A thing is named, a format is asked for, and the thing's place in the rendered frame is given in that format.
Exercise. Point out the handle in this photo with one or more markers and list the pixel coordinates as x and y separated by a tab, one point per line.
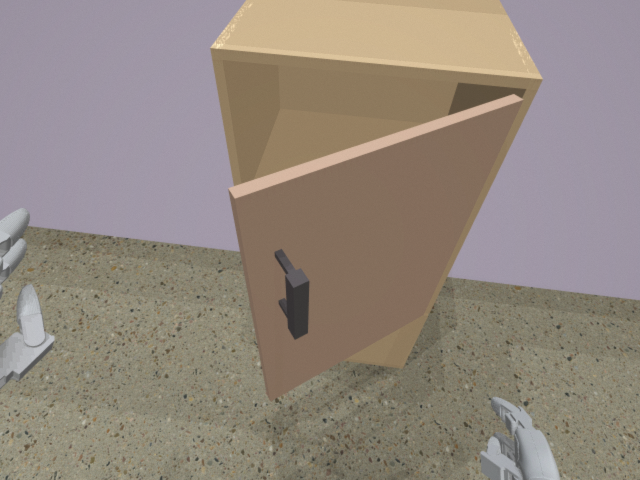
296	304

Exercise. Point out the right robot hand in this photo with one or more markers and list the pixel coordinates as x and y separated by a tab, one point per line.
527	457

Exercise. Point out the left robot hand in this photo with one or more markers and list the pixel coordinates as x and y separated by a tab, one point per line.
21	351

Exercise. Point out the cupboard door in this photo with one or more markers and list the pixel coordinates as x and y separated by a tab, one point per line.
372	227

